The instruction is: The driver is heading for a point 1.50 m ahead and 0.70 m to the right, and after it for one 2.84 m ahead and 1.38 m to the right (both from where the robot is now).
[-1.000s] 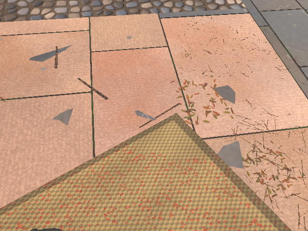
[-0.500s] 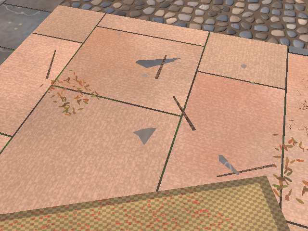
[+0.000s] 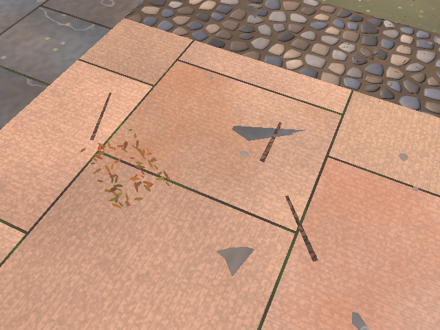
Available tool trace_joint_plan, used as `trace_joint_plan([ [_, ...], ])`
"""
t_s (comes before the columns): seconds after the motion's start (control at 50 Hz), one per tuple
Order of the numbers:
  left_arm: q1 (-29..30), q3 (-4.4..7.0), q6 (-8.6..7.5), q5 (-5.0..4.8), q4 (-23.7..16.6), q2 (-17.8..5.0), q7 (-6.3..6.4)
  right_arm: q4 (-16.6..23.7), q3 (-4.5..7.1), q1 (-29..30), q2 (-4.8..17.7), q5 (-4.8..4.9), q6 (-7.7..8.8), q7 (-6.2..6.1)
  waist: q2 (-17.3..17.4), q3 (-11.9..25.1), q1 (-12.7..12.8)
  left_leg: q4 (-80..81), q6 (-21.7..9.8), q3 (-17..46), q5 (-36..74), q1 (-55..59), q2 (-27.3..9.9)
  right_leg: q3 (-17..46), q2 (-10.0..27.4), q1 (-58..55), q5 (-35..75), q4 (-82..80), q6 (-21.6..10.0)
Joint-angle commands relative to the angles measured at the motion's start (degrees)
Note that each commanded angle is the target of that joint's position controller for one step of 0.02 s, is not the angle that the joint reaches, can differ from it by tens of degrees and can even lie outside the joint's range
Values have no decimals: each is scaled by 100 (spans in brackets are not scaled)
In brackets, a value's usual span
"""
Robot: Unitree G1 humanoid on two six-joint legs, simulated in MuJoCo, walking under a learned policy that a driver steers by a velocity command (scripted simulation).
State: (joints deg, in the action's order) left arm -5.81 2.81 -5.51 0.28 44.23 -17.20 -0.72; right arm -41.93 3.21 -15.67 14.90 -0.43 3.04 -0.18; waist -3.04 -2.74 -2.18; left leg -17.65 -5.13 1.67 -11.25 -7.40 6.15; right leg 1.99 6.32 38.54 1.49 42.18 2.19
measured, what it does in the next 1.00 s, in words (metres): walks ahead, turning right: right foot, then left foot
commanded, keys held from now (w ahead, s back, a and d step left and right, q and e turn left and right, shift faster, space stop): e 1.00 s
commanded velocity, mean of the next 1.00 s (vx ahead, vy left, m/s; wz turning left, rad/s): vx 0.06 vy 0.00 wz -0.46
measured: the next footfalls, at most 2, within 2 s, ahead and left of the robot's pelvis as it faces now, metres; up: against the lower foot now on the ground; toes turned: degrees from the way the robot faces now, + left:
right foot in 0.14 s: +0.24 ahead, -0.13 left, +0.00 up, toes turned -4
left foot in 0.56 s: +0.25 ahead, +0.10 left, +0.00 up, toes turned -22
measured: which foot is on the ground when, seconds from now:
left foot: down 0.00-0.18, up 0.20-0.54, down 0.56-0.98, up 1.00-1.00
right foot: up 0.00-0.12, down 0.14-0.56, up 0.58-0.96, down 0.98-1.00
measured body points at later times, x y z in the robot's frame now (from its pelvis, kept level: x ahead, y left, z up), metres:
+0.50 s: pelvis +0.13 -0.01 -0.01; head +0.18 -0.02 +0.43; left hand +0.34 +0.23 -0.11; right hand +0.21 -0.31 -0.12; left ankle +0.21 +0.13 -0.73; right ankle +0.20 -0.13 -0.75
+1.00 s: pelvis +0.14 -0.01 -0.02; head +0.17 -0.04 +0.43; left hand +0.45 +0.12 -0.09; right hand +0.10 -0.33 -0.12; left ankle +0.21 +0.12 -0.74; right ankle +0.08 -0.10 -0.75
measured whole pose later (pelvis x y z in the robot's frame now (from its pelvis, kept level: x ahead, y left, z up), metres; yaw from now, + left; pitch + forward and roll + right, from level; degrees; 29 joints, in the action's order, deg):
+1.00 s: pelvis +0.14 -0.01 -0.02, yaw -33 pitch +2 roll +0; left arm -8.8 4.6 3.8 -1.2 33.3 -17.1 -0.9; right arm -40.4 4.7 -9.9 17.4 0.6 -0.5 -1.4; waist 1.1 -1.9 -1.3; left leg -34.6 2.2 -8.3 -18.0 -17.0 -7.5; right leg -1.9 -0.1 16.4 -15.6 30.9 -0.1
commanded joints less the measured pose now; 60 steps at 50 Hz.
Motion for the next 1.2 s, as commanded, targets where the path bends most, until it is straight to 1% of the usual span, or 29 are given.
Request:
trace_joint_plan([
  [0.02, 9, 32, -42, -68, -257, -287, -90, 177, 186, 14, 846, -48, 81, -53, 692, 522, -24, 261, -598, 91, 3199, -264, -1386, -174, -251, -1183, 930, -642, -115],
  [0.1, 71, 147, -19, -21, -445, -582, -208, 30, 228, 192, 947, 1, -15, -90, 753, 394, 57, -466, -521, 198, 3527, 497, -1748, -159, -425, -815, -342, -906, -405],
  [0.14, -610, 266, -25, 34, -342, -773, -241, 75, 238, 336, 947, 85, -128, -187, 649, 662, 414, -1596, -255, 35, 4015, 558, -1518, -337, -669, -1540, -63, -1481, -608],
  [0.16, -997, 379, -25, 61, -351, -1150, -202, 179, 220, 196, 914, 1, -134, -236, 119, 1130, 492, -2823, 89, -252, 3134, 84, -1065, 384, -198, -2509, 2150, -1464, -917],
  [0.18, -1099, 435, 25, 118, -479, -1527, -146, 315, 125, -366, 618, -120, -95, -213, -1016, 1777, 200, -4891, 576, -417, -429, -1659, -169, 2186, 1085, -4179, 4022, -1343, -1972],
  [0.2, -1277, 327, 99, 114, -495, -1123, -118, 304, 68, -371, 618, -98, -90, -132, -1128, 2413, 365, -5776, 688, 289, -2734, -2565, 164, 3397, 1494, -4839, 3484, -1795, -2521],
  [0.22, -988, 284, 166, 31, -633, -913, -95, 301, 125, -138, 860, 52, -139, -80, -522, 2138, 417, -6154, 659, 629, -2455, -2826, -199, 3013, 1285, -4451, 2051, -1908, -2288],
  [0.26, -512, 217, 337, -73, -782, -708, -11, 376, 142, 350, 838, 53, -307, -126, 194, 1149, 313, -5589, 679, 470, -1847, -2938, -539, 2335, 874, -3063, 75, -2308, -1809],
  [0.3, -251, 238, 461, -11, -883, -762, 46, 435, 146, 385, 731, 15, -412, -179, -129, 757, 102, -4474, 711, 308, -1479, -2346, -590, 1954, 355, -2069, -953, -2625, -1529],
  [0.34, -291, 313, 531, 37, -949, -876, 105, 379, 109, 271, 567, 13, -382, -213, -439, 856, 124, -3740, 807, 187, -1363, -2008, -458, 1806, 173, -1955, -870, -2646, -1523],
  [0.48, -330, 413, 698, -59, -1109, -968, 219, 387, 146, 428, 642, 59, -235, -158, -624, 1061, 308, -2229, 817, 315, -774, -1496, -373, 2344, 136, -2115, -1715, -2472, -1345],
  [0.54, -272, 403, 793, -130, -1160, -890, 245, 282, 215, 97, 680, 79, -134, -91, -623, 947, 97, -795, 569, 181, -133, -674, -408, 2363, -145, -1851, -1941, -2151, -1042],
  [0.56, -400, 348, 797, -126, -1177, -701, 247, 290, 310, -80, 1010, 0, -126, -114, -195, 971, 102, -344, 288, 781, -217, -133, -1185, 2068, -440, -1363, -2489, -1591, -760],
  [0.58, -370, 291, 755, -124, -1358, -437, 221, 311, 433, 11, 1543, -167, -190, -150, 1398, 700, 298, 89, -440, 2185, 58, 22, -2377, 864, -1331, -243, -3274, -296, -412],
  [0.6, -367, 389, 655, -51, -1396, -762, 193, 421, 416, 223, 1423, -322, -175, -136, 1916, 668, 248, 299, -1029, 2965, 550, -420, -3034, 532, -1224, -65, -3595, 1202, -167],
  [0.62, -539, 494, 652, -78, -1225, -1015, 171, 587, 313, 578, 1084, -279, -150, -181, 1394, 653, 359, 172, -953, 2487, 775, -506, -2796, 692, -1055, -165, -3249, 1963, -85],
  [0.68, -869, 460, 831, -92, -943, -739, 207, 672, 196, 941, 756, -20, -162, -240, 985, 476, 403, -125, -496, 1132, 1385, -332, -2080, 455, -951, -2, -2491, 2884, 207],
  [0.74, -363, 355, 842, -174, -1209, -508, 168, 591, 222, 568, 833, -65, -257, -288, 1168, 445, 102, -133, -611, 621, 1742, 133, -1973, 95, -780, 139, -2202, 2293, 382],
  [0.82, -59, 260, 830, -146, -1439, -366, 64, 541, 351, 409, 1137, -37, -337, -278, 1356, 667, -95, -222, -733, 403, 1988, 433, -2256, -148, -513, -462, -2432, 1107, 388],
  [0.92, -198, 325, 894, -165, -1483, -499, -34, 501, 437, 553, 1296, 107, -328, -154, 1472, 706, -9, -462, -643, 146, 2181, 237, -2451, -555, -588, -1463, -2274, -277, 54],
  [0.96, -575, 375, 904, -154, -1354, -480, -55, 452, 431, 667, 1232, 227, -312, -143, 1335, 752, 259, -962, -308, -154, 1940, -10, -2320, -714, -757, -2256, -1361, -1538, -261],
  [0.98, -786, 451, 899, -139, -1294, -659, -4, 316, 386, 364, 1036, 203, -282, -121, 908, 838, 295, -1523, 90, -496, 1331, -522, -2097, -409, -723, -3046, -570, -2050, -465],
  [1.0, -993, 606, 870, -135, -1369, -1276, 85, 442, 280, 344, 685, -58, -269, -96, -572, 947, 225, -3118, 674, -1050, -752, -2001, -1506, 1334, 540, -4150, 1447, -2110, -930],
  [1.02, -904, 631, 778, 59, -1480, -1643, 66, 767, 234, 774, 638, -155, -245, -134, -1516, 961, 343, -4371, 1001, -599, -2832, -3278, -730, 2794, 1714, -4040, 2547, -2012, -2183],
  [1.04, -1012, 557, 654, 121, -1449, -1307, 25, 777, 318, 1111, 928, -78, -245, -164, -804, 1169, 678, -5072, 989, 67, -2759, -3282, -814, 2548, 1547, -3875, 2053, -2150, -2343],
  [1.06, -742, 461, 581, 102, -1372, -1111, 41, 722, 344, 1086, 979, 34, -271, -169, -630, 941, 460, -5192, 911, 163, -2266, -3295, -913, 1954, 1195, -3675, 1669, -2134, -2004],
  [1.08, -416, 425, 567, 11, -1380, -958, 79, 567, 359, 924, 952, 28, -300, -208, -356, 843, 298, -4995, 901, 189, -1811, -3248, -967, 1593, 855, -3512, 1269, -2113, -1675],
  [1.1, -194, 355, 579, -79, -1391, -803, 111, 510, 379, 837, 1009, -17, -334, -236, -395, 789, 216, -4854, 939, 182, -1478, -3144, -981, 1415, 729, -3369, 1313, -2109, -1539],
  [1.2, -122, 254, 612, 3, -1265, -670, 204, 399, 239, 682, 658, 38, -344, -162, -456, 900, 177, -3780, 1040, 37, -796, -2288, -878, 1033, 432, -3089, 1078, -2137, -1492],
])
